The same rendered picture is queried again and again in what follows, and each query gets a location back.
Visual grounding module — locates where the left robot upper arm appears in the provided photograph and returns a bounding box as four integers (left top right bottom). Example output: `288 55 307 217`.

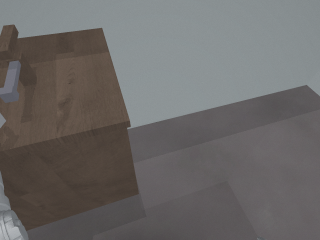
0 209 29 240

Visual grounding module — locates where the robot left forearm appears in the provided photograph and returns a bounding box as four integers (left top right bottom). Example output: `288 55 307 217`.
0 171 11 211

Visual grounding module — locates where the counter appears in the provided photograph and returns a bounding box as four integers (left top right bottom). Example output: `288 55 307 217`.
0 24 139 231

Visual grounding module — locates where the tap lever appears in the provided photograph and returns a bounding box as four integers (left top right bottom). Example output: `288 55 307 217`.
0 60 21 103

